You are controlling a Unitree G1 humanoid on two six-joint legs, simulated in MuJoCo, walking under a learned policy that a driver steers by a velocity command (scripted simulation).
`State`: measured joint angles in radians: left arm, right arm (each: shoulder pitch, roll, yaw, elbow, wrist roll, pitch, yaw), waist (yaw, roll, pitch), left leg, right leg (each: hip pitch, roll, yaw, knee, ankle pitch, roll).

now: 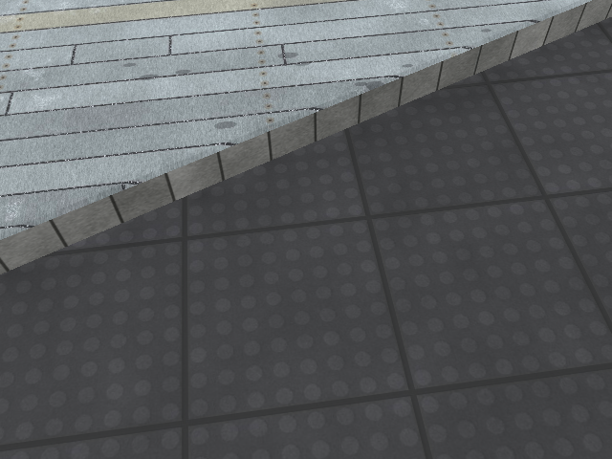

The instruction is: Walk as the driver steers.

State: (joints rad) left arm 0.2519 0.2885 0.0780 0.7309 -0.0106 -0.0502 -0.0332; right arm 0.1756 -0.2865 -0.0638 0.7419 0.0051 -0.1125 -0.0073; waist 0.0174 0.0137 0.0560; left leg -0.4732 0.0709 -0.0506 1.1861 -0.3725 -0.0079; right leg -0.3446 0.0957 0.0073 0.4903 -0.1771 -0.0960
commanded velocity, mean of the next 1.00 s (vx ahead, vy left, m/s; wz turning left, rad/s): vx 0.50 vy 0.00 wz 0.21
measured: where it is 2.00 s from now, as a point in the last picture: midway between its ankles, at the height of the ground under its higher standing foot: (263, 227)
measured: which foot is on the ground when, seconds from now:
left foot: up 0.00-0.34, down 0.36-0.86, up 0.88-1.00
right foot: down 0.00-0.36, up 0.38-0.84, down 0.86-1.00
